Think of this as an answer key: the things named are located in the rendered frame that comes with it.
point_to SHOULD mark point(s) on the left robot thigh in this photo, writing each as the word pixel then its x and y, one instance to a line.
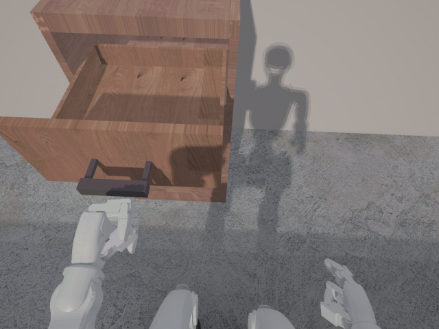
pixel 179 310

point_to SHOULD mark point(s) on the handle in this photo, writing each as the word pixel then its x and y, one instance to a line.
pixel 120 188

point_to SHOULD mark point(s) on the left robot hand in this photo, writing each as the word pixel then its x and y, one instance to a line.
pixel 115 220

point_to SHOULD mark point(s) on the robot left forearm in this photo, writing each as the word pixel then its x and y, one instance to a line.
pixel 77 299

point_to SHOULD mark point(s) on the cabinet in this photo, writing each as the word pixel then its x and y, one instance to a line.
pixel 70 26

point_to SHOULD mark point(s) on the drawer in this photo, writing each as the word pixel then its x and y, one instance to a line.
pixel 128 104

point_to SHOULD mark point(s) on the right robot hand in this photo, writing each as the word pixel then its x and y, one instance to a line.
pixel 353 305

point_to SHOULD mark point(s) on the right robot thigh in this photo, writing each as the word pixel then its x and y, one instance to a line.
pixel 265 318

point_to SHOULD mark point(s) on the robot thigh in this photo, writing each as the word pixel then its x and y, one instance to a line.
pixel 179 310
pixel 265 318

